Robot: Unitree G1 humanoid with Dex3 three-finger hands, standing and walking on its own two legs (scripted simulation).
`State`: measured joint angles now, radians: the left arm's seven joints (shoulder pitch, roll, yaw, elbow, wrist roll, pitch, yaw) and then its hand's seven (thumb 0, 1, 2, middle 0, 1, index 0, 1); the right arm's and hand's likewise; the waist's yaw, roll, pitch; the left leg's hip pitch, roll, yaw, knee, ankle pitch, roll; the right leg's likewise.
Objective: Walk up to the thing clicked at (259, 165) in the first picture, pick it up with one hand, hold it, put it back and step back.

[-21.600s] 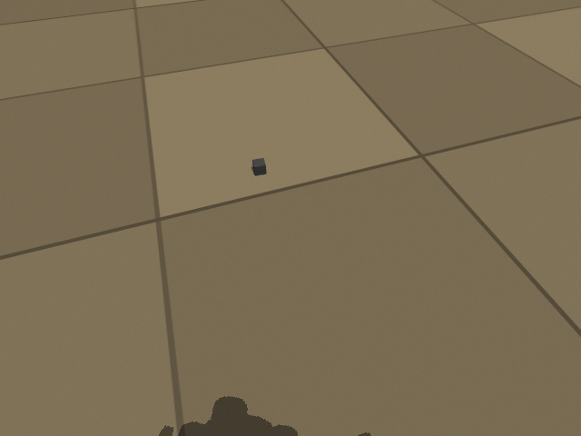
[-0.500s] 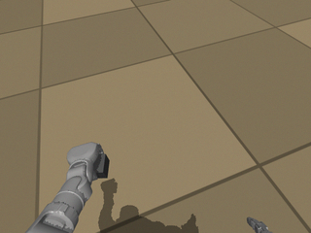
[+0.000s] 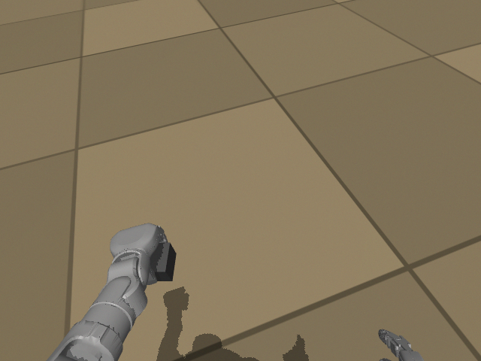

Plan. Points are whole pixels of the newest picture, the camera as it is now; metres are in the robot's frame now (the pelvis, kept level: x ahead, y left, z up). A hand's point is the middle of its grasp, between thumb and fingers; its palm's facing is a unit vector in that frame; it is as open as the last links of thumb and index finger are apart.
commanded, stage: hold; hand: left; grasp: from above
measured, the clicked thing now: (156, 262) +0.32 +0.21 -0.09
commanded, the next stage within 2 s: crouch in 1.12 s
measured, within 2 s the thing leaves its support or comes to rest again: neither
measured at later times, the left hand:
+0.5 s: hand (143, 266) +0.29 +0.21 -0.03, palm faces -0.41 -0.14 -0.90, open 8.4 cm
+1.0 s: hand (140, 262) +0.29 +0.22 -0.03, palm faces -0.41 -0.12 -0.90, open 8.4 cm
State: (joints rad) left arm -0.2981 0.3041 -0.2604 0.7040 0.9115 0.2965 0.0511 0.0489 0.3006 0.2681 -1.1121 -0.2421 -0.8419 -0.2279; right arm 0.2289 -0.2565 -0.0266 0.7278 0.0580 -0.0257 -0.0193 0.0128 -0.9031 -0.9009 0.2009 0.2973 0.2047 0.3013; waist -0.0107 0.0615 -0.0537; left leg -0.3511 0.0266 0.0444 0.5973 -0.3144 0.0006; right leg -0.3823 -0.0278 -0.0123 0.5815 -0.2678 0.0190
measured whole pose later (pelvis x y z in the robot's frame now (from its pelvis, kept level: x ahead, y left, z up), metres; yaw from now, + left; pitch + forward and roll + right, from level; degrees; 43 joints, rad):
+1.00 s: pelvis +0.00 +0.00 +0.01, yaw +0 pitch +1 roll +0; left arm -0.28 0.33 -0.26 0.62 0.94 0.28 -0.01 0.05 0.30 0.27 -1.12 -0.25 -0.85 -0.22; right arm 0.20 -0.25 -0.02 0.71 0.07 -0.01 -0.03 0.01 -0.90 -0.90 0.20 0.30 0.20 0.30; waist 0.01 0.06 -0.02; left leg -0.25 0.02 0.05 0.49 -0.26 0.00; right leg -0.30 -0.03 -0.01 0.50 -0.22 0.01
